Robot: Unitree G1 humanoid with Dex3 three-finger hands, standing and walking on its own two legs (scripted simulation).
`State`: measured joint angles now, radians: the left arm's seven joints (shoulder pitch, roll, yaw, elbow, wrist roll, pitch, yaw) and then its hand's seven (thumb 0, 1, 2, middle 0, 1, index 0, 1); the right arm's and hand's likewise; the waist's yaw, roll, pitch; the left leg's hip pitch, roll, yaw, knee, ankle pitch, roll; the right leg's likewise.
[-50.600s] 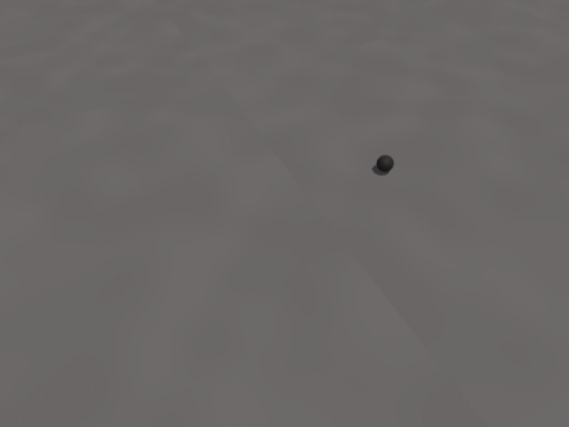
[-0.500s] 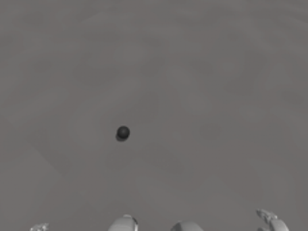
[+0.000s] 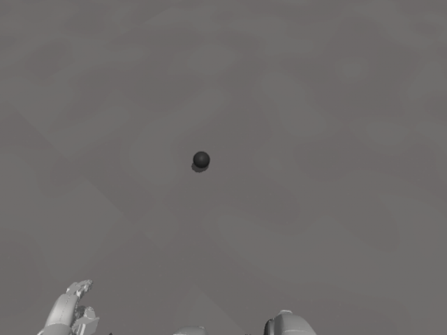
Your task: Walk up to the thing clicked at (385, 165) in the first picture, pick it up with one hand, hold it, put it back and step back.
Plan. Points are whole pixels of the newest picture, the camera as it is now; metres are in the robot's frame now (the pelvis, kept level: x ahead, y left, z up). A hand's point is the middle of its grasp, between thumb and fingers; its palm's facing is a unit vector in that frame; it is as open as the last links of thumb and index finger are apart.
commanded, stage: step back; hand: left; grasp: from above
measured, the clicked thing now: (201, 159) +0.93 +0.20 -0.71
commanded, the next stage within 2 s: stand in 1.50 s
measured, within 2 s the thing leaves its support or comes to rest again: neither
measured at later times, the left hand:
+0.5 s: hand out of the picture -0.11 +0.26 -0.13, palm faces -0.06 -0.90 -0.42, open 7.4 cm
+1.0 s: hand out of the picture -0.07 +0.26 -0.13, palm faces -0.04 -0.91 -0.40, open 7.4 cm
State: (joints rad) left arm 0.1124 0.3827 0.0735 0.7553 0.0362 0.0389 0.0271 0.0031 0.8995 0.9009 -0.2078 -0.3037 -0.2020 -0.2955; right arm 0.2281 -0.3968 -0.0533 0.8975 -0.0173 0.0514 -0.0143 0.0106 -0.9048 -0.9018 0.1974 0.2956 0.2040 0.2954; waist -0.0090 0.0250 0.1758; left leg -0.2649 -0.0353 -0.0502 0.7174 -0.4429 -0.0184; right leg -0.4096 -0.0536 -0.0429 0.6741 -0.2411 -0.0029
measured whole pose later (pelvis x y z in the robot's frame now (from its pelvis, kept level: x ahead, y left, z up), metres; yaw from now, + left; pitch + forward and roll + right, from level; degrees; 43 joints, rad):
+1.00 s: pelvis -0.16 -0.02 +0.01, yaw -2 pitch -3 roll -1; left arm 0.19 0.39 0.08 0.98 0.03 -0.03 -0.02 0.00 0.90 0.90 -0.20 -0.30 -0.20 -0.29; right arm 0.26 -0.39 -0.07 0.97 -0.03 0.00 0.02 0.01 -0.90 -0.90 0.20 0.30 0.21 0.30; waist -0.02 0.03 0.07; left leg -0.21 0.04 -0.06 0.65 -0.39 -0.02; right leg -0.29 0.00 -0.04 0.59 -0.24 -0.02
